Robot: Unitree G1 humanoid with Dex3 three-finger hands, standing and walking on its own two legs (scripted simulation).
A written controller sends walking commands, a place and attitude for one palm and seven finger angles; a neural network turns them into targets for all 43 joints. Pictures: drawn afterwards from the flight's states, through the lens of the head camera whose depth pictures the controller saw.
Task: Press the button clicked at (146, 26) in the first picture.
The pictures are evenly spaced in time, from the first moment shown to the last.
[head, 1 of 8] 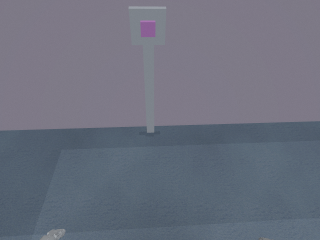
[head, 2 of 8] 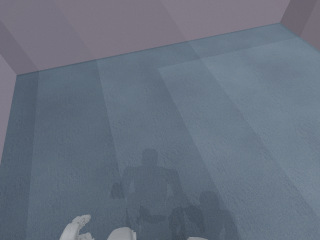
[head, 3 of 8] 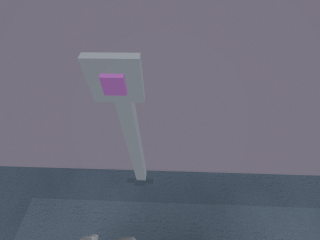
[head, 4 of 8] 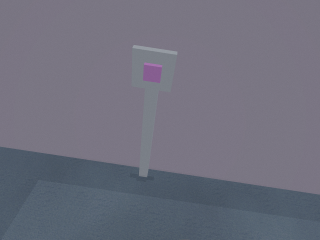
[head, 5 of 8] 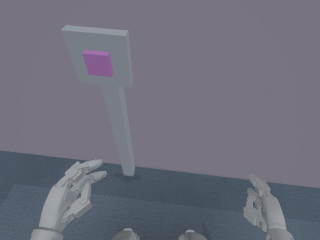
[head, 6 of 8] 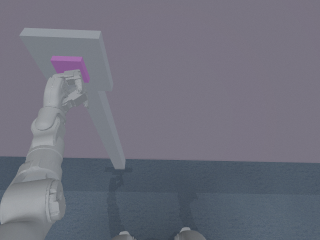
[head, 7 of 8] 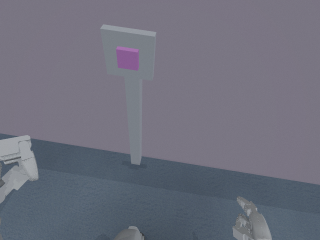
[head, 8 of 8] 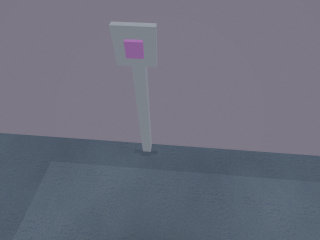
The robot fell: no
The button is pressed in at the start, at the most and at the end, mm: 0 13 0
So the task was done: yes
